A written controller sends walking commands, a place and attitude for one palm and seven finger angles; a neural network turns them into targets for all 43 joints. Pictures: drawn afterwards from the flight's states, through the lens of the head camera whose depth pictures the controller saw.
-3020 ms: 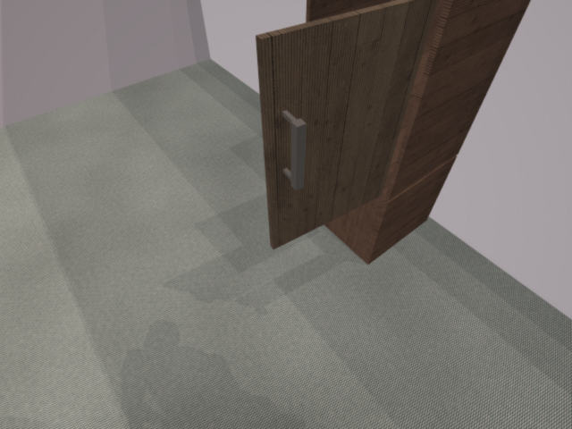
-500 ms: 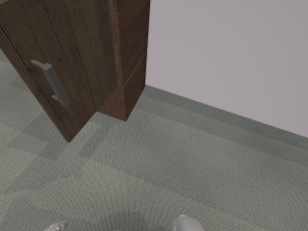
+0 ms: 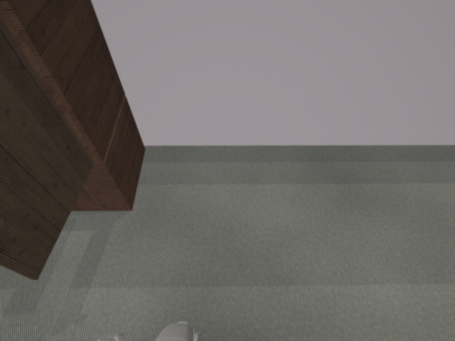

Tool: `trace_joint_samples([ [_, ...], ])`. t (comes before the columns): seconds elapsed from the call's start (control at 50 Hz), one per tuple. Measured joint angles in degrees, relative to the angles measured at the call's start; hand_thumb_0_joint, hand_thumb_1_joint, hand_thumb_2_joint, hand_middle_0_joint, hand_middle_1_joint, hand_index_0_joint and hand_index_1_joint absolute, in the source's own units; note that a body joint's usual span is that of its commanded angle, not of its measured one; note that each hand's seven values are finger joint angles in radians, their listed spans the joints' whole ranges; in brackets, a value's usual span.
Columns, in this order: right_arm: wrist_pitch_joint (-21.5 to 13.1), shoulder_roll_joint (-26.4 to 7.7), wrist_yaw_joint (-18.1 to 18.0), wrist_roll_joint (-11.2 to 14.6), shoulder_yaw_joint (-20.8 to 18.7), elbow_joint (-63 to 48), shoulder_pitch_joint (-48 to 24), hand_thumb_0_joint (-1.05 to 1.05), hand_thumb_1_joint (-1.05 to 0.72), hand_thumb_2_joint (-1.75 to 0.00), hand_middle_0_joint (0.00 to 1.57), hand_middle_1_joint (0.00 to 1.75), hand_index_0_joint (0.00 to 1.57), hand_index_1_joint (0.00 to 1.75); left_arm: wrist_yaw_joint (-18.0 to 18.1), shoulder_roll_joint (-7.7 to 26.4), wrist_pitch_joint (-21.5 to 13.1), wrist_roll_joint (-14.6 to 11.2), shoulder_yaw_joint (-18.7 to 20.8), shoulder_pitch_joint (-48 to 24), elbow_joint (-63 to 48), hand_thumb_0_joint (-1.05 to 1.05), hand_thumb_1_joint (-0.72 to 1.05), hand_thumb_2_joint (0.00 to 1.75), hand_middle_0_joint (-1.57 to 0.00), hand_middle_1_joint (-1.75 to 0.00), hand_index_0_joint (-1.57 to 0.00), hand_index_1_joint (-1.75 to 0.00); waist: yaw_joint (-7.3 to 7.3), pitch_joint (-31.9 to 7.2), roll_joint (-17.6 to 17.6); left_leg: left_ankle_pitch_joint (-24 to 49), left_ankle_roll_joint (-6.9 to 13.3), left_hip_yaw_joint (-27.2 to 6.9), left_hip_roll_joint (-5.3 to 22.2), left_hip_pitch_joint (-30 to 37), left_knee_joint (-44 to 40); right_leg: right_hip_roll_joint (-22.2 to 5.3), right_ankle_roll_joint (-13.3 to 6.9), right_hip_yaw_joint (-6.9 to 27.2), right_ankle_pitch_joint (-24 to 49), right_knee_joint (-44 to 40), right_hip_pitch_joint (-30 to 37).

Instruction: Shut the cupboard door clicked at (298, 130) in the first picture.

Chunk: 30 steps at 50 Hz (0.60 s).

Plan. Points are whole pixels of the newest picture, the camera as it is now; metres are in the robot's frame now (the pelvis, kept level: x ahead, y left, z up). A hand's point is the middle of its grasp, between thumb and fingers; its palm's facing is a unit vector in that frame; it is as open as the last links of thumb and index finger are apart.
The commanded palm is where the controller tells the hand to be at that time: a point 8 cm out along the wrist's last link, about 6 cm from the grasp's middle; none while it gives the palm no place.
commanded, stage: walk to a spot facing it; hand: left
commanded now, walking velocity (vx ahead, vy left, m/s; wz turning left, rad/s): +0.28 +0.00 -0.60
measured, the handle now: out of the picture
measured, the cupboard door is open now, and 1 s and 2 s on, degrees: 83 83 83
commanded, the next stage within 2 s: turn to face it in 1.32 s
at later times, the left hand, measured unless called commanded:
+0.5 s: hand (189, 251) +0.32 +0.11 -0.17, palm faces -0.39 -0.91 -0.17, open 7.4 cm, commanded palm none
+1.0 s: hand (224, 235) +0.36 +0.03 -0.16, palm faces -0.36 -0.91 -0.21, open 7.3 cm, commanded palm none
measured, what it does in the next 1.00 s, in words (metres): walks ahead, turning right: left foot, then right foot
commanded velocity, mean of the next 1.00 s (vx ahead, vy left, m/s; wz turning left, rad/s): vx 0.33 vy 0.00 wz -0.43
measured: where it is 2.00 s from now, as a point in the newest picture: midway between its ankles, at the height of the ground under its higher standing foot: (305, 241)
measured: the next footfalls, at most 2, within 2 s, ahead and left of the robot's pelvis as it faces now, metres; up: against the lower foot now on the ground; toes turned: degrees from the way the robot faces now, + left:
left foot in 0.10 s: +0.06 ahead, +0.14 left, +0.00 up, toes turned -1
right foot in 0.54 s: +0.23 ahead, -0.15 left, +0.00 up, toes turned -27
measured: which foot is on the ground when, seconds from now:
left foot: up 0.00-0.08, down 0.10-0.54, up 0.56-1.00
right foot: down 0.00-0.08, up 0.10-0.52, down 0.54-1.00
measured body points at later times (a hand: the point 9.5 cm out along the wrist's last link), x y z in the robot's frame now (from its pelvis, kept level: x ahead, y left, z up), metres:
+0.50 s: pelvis +0.13 -0.02 -0.01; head +0.18 -0.04 +0.43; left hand +0.34 +0.16 -0.15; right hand -0.04 -0.21 -0.15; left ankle +0.02 +0.14 -0.74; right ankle +0.19 -0.14 -0.72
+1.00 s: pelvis +0.32 -0.15 +0.00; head +0.35 -0.17 +0.45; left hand +0.38 +0.08 -0.14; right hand +0.34 -0.41 -0.14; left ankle +0.48 -0.05 -0.68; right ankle +0.20 -0.13 -0.74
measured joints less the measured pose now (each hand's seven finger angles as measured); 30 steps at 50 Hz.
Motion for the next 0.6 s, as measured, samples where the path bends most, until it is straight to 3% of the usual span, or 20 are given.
trace_joint_samples([
  [0.08, -1.99, 0.73, 0.23, -0.01, 0.54, -0.9, 0.84, 0.0, -0.91, -0.9, 0.2, 0.3, 0.2, 0.3, -0.62, 0.16, 0.26, -0.01, 0.66, 2.48, 0.71, 0.0, 0.9, 0.9, -0.21, -0.3, -0.2, -0.3, 0.9, -2.16, -1.09, 0.94, 1.17, 1.34, -1.53, 7.04, -15.19, 0.69, 0.68, 2.36, -2.35, 2.75, -1.11],
  [0.1, -2.91, 0.52, 0.13, -0.26, 0.67, -1.3, 1.49, 0.0, -0.91, -0.9, 0.2, 0.3, 0.2, 0.3, -0.78, 0.09, 0.47, -0.17, 0.84, 3.14, 0.9, 0.0, 0.9, 0.9, -0.21, -0.3, -0.2, -0.3, 0.62, -3.01, -0.42, 2.74, 2.43, 1.1, -1.1, 8.16, -18.67, 1.42, 0.56, 2.12, -6.54, 5.83, -2.56],
  [0.14, -4.09, 1.06, -0.31, -0.92, 1.11, -1.22, 2.48, 0.0, -0.91, -0.9, 0.2, 0.3, 0.2, 0.3, -1.2, 0.66, 1.22, -0.15, 1.44, 3.16, 1.87, 0.0, 0.9, 0.9, -0.2, -0.3, -0.2, -0.3, 0.39, -2.98, -0.83, 5.43, 4.78, 2.38, -0.66, 8.49, -17.62, 0.87, 0.85, -0.33, -13.3, 16.51, -6.43],
  [0.2, -4.6, 2.1, -0.47, -1.43, 1.94, -0.72, 5.59, 0.0, -0.91, -0.9, 0.2, 0.3, 0.2, 0.3, -2.35, 1.93, 1.06, 0.6, 2.63, 2.98, 2.45, 0.01, 0.91, 0.9, -0.2, -0.3, -0.2, -0.3, 0.37, -3.15, -1.73, 5.51, 5.45, 4.76, 0.42, 12.33, -21.49, -1.35, 1.53, -4.43, -9.78, 30.93, -12.56],
  [0.26, -5.2, 2.65, -0.9, -1.24, 2.34, 0.69, 8.72, 0.0, -0.9, -0.9, 0.2, 0.3, 0.2, 0.3, -2.86, 2.64, 0.66, 0.73, 3.0, 2.11, 2.2, 0.01, 0.91, 0.9, -0.2, -0.3, -0.2, -0.3, 0.56, -2.95, -1.83, 6.39, 4.78, 7.03, 1.41, 16.32, -26.38, -3.73, 2.34, -6.47, -3.96, 37.14, -17.04],
  [0.34, -5.94, 2.99, -1.25, -1.14, 2.47, 2.81, 12.32, 0.0, -0.9, -0.9, 0.2, 0.3, 0.2, 0.3, -3.03, 2.54, 0.5, 0.55, 2.63, 0.01, 2.14, 0.01, 0.91, 0.9, -0.2, -0.3, -0.19, -0.3, -0.02, -1.83, -1.34, 5.59, 4.08, 10.41, 2.41, 20.67, -29.44, -5.62, 2.46, -8.04, -0.52, 35.53, -20.1],
  [0.44, -5.66, 2.77, -1.04, -1.52, 2.18, 5.41, 16.18, 0.0, -0.91, -0.9, 0.2, 0.3, 0.2, 0.3, -3.52, 1.41, 0.73, 0.33, 1.56, -4.19, 2.3, 0.01, 0.91, 0.9, -0.2, -0.3, -0.19, -0.3, -2.15, -0.14, -0.34, 2.18, 2.41, 14.68, 3.19, 25.43, -29.84, -6.36, 1.44, -11.46, 0.15, 21.24, -18.39],
  [0.5, -5.16, 2.37, -0.82, -1.51, 2.01, 6.93, 18.22, 0.0, -0.91, -0.9, 0.2, 0.3, 0.2, 0.3, -3.62, 0.79, 0.1, 0.16, 1.0, -6.83, 1.67, 0.01, 0.91, 0.9, -0.2, -0.3, -0.19, -0.3, -3.41, 0.82, 0.82, -1.51, 0.61, 16.69, 4.6, 27.51, -27.08, -4.72, -0.64, -13.61, -2.39, 13.29, -14.67],
  [0.54, -4.55, 2.4, -0.49, -1.01, 1.99, 8.16, 19.55, 0.0, -0.9, -0.9, 0.2, 0.3, 0.2, 0.3, -3.53, 0.79, -1.44, 0.12, 0.79, -7.75, 0.71, 0.01, 0.91, 0.9, -0.2, -0.3, -0.19, -0.3, -3.3, 1.12, 1.08, -4.81, -0.01, 17.03, 6.51, 26.26, -18.57, -3.3, -3.06, -14.59, -0.11, 8.41, -10.4],
  [0.56, -3.92, 2.45, -0.23, -0.45, 2.03, 8.8, 19.25, 0.0, -0.9, -0.9, 0.2, 0.3, 0.2, 0.3, -3.17, 0.75, -2.54, 0.07, 0.9, -7.98, 0.22, 0.01, 0.91, 0.9, -0.2, -0.3, -0.19, -0.3, -2.77, 1.46, 1.07, -5.84, 0.32, 14.97, 7.11, 23.18, -9.23, -2.82, -4.22, -14.38, 1.41, 9.95, -10.55],
  [0.6, -2.52, 2.34, 0.15, 0.18, 1.87, 9.5, 16.57, 0.0, -0.91, -0.9, 0.2, 0.3, 0.2, 0.3, -2.07, 0.58, -3.74, -0.64, 0.85, -7.59, -0.23, 0.0, 0.91, 0.9, -0.2, -0.3, -0.2, -0.3, -2.63, 2.37, 1.12, -5.8, 1.5, 7.8, 5.73, 14.63, 10.6, -1.77, -5.11, -13.83, -1.16, 12.2, -9.53],
])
